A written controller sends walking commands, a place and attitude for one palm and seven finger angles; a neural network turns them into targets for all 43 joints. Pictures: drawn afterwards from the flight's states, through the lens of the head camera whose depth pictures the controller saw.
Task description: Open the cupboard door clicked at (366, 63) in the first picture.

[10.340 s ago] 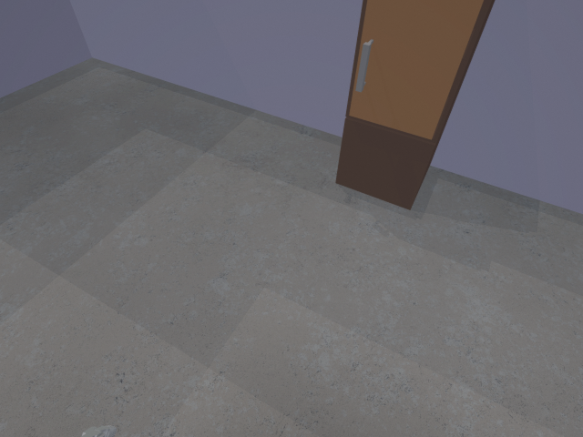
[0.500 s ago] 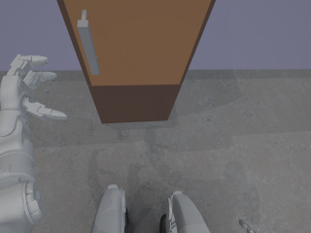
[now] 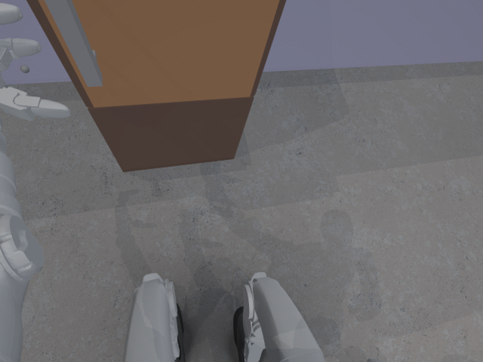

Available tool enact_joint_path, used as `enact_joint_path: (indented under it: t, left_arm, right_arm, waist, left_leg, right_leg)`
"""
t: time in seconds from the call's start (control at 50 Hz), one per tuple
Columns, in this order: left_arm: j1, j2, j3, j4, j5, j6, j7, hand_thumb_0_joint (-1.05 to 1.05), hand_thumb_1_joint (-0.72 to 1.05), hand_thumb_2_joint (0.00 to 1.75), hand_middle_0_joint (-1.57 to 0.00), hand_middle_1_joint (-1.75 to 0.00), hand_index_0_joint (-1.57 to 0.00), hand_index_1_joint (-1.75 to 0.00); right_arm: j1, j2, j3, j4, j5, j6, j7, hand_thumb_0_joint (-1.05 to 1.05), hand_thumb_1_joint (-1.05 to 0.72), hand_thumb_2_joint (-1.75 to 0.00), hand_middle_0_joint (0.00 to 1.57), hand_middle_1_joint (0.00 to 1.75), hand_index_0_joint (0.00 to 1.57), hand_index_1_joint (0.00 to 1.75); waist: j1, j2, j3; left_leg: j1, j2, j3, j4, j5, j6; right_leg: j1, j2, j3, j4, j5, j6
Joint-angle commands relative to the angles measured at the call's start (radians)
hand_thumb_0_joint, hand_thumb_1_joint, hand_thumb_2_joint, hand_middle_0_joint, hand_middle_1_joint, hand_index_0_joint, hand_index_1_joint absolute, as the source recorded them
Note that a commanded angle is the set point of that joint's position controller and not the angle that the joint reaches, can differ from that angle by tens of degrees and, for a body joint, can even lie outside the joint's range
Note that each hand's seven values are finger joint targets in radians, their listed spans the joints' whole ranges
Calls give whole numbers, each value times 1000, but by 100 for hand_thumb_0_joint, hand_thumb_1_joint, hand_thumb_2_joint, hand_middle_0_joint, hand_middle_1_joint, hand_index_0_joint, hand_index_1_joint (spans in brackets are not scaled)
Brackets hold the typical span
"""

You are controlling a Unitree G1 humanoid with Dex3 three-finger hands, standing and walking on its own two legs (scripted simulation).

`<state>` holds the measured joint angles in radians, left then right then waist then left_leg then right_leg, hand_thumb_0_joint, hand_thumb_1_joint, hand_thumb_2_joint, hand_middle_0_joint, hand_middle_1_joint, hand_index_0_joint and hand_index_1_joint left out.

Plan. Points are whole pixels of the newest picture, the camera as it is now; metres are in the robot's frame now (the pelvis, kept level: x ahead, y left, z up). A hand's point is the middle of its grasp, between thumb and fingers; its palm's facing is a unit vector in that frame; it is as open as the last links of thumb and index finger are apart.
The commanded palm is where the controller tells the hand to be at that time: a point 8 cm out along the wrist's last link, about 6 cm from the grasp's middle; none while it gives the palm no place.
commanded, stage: move the hooked fingers beside the handle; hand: left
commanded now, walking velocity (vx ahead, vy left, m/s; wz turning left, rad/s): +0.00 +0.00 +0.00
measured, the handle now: (76, 28) +0.61 +0.21 +0.06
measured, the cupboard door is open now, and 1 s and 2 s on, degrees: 0 0 0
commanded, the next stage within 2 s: slide the fingers in behind the handle in 0.90 s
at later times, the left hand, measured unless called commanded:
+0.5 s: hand (18, 59) +0.56 +0.28 +0.05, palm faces +0.12 -0.99 -0.02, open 14.0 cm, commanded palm +0.55 +0.28 +0.05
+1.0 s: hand (26, 65) +0.55 +0.27 +0.05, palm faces +0.12 -0.99 -0.02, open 14.0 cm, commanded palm +0.55 +0.28 +0.05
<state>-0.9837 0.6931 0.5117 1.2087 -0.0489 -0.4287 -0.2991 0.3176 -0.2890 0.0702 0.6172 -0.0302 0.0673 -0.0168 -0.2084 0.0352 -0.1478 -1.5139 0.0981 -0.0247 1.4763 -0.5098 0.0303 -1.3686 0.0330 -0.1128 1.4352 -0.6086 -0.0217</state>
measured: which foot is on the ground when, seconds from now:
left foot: down 0.00-1.00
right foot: down 0.00-1.00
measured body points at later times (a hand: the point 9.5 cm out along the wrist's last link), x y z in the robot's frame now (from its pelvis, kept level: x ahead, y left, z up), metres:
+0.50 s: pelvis +0.01 +0.01 +0.00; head +0.21 +0.06 +0.39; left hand +0.55 +0.34 +0.05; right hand +0.01 -0.26 -0.10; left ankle +0.07 +0.11 -0.57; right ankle +0.03 -0.12 -0.57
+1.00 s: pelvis +0.01 +0.01 +0.00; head +0.20 +0.07 +0.40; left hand +0.54 +0.33 +0.05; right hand +0.03 -0.26 -0.10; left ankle +0.07 +0.11 -0.57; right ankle +0.03 -0.12 -0.57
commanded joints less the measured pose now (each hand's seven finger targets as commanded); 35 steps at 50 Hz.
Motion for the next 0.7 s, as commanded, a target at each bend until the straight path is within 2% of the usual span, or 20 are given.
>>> enact_joint_path:
  t: [0.0,0.04,0.08,0.12,0.16,0.22,0.24,0.26,0.32,0.34,0.38,0.42,0.46,0.48,0.52,0.54,0.6,0.64,0.66,0.68]
  left_arm:
    - [-458,312,9,-171,-2,-32,-2,0,-50,30,-30,-120,-30,-120]
    - [-497,329,13,-168,2,-19,-1,0,-50,30,-30,-120,-30,-120]
    - [-530,384,35,-179,15,-6,0,0,-50,30,-30,-120,-30,-120]
    - [-472,400,54,-183,19,6,-2,0,-50,30,-30,-120,-30,-120]
    - [-438,408,65,-177,17,18,-11,0,-50,30,-30,-120,-30,-120]
    - [-472,451,79,-233,17,31,-19,0,-50,30,-30,-120,-30,-120]
    - [-476,425,71,-259,12,26,-23,0,-50,30,-30,-120,-30,-120]
    - [-476,437,82,-287,10,24,-26,0,-50,30,-30,-120,-30,-120]
    - [-481,407,67,-282,-2,33,-27,0,-50,30,-30,-120,-30,-120]
    - [-508,394,58,-307,-1,25,-26,0,-50,30,-30,-120,-30,-120]
    - [-496,352,36,-322,-4,28,-24,0,-50,30,-30,-120,-30,-120]
    - [-460,361,56,-318,-10,32,-21,0,-50,30,-30,-120,-30,-120]
    - [-458,279,-4,-296,-9,38,-20,0,-50,30,-30,-120,-30,-120]
    - [-451,264,-12,-276,-8,44,-16,0,-50,30,-30,-120,-30,-120]
    - [-443,266,-8,-263,-11,47,-6,0,-50,30,-30,-120,-30,-120]
    - [-436,294,23,-270,-12,36,0,0,-50,30,-30,-120,-30,-120]
    - [-441,286,9,-260,-4,19,15,0,-50,30,-30,-120,-30,-120]
    - [-434,319,39,-280,-2,-6,21,0,-50,30,-30,-120,-30,-120]
    - [-407,312,36,-267,3,-11,21,0,-50,30,-30,-120,-30,-120]
    - [-416,295,23,-266,1,-14,21,0,-50,30,-30,-120,-30,-120]
  right_arm:
    - [189,-210,-66,-35,-4,-4,-8,0,-90,-90,20,30,20,30]
    - [200,-212,-62,-37,-5,-4,-9,0,-90,-90,20,30,20,30]
    - [211,-215,-59,-38,-8,1,-10,0,-90,-90,20,30,20,30]
    - [218,-213,-56,-45,-10,8,-5,0,-90,-90,20,30,20,30]
    - [222,-216,-55,-53,-7,15,-3,0,-90,-90,20,30,20,30]
    - [225,-214,-51,-55,-5,21,-3,0,-90,-90,20,30,20,30]
    - [226,-211,-56,-54,-4,18,0,0,-90,-90,20,30,20,30]
    - [228,-215,-58,-51,-5,20,1,0,-90,-90,20,30,20,30]
    - [230,-211,-60,-37,-3,19,2,0,-90,-90,20,30,20,30]
    - [233,-210,-61,-29,-5,16,2,0,-90,-90,20,30,20,30]
    - [238,-211,-69,-21,-7,14,6,0,-90,-90,20,30,20,30]
    - [241,-211,-70,-18,-8,15,6,0,-90,-90,20,30,20,30]
    - [235,-205,-71,-13,-8,15,10,0,-90,-90,20,30,20,30]
    - [237,-205,-73,-11,-9,16,10,0,-90,-90,20,30,20,30]
    - [234,-204,-70,-17,-9,15,11,0,-90,-90,20,30,20,30]
    - [236,-205,-69,-20,-9,13,11,0,-90,-90,20,30,20,30]
    - [220,-203,-67,-26,-11,16,12,0,-90,-90,20,30,20,30]
    - [218,-203,-67,-31,-13,14,15,0,-90,-90,20,30,20,30]
    - [213,-203,-68,-36,-12,17,17,0,-90,-90,20,30,20,30]
    - [209,-203,-68,-38,-12,19,18,0,-90,-90,20,30,20,30]
  waist:
    - [-18,203,-543]
    - [-29,212,-555]
    - [-27,245,-587]
    - [-3,266,-614]
    - [1,237,-616]
    - [0,249,-615]
    - [0,278,-642]
    - [8,297,-672]
    - [-11,268,-625]
    - [-15,297,-637]
    - [-12,324,-658]
    - [-1,304,-657]
    - [-20,308,-616]
    - [-22,290,-587]
    - [-20,263,-568]
    - [-9,269,-581]
    - [-16,259,-546]
    - [-1,280,-576]
    - [5,282,-577]
    - [-5,263,-569]
  left_leg:
    - [564,-26,-86,-120,255,16]
    - [555,-25,-90,-104,264,21]
    - [559,-22,-89,-91,292,20]
    - [575,-20,-88,-92,321,17]
    - [568,-17,-91,-91,334,18]
    - [550,-13,-87,-90,325,21]
    - [593,-11,-92,-90,349,19]
    - [621,-10,-98,-92,360,14]
    - [618,-8,-100,-100,338,16]
    - [656,-5,-112,-104,350,14]
    - [717,-4,-124,-115,372,7]
    - [721,-4,-123,-119,392,5]
    - [744,-2,-132,-128,393,3]
    - [731,-2,-132,-134,369,2]
    - [692,-8,-122,-135,353,7]
    - [707,-7,-125,-137,377,5]
    - [683,-9,-118,-141,346,3]
    - [696,-11,-118,-137,378,2]
    - [705,-10,-119,-141,382,-3]
    - [695,-11,-117,-140,372,0]
  right_leg:
    - [71,28,61,-191,218,-1]
    - [56,29,59,-179,226,-2]
    - [56,29,58,-169,242,-1]
    - [75,31,55,-166,259,-5]
    - [82,34,53,-160,270,-2]
    - [110,36,56,-164,274,1]
    - [83,37,54,-157,282,-2]
    - [79,36,49,-154,282,-4]
    - [75,39,50,-174,271,0]
    - [45,36,45,-166,270,-3]
    - [22,35,38,-173,274,-7]
    - [46,35,37,-177,288,-7]
    - [-2,33,31,-182,281,-8]
    - [-5,33,28,-187,269,-8]
    - [25,34,32,-194,268,-7]
    - [24,33,31,-187,278,-10]
    - [24,34,31,-192,260,-8]
    - [37,34,33,-180,276,-13]
    - [35,34,31,-180,274,-14]
    - [37,35,33,-184,272,-11]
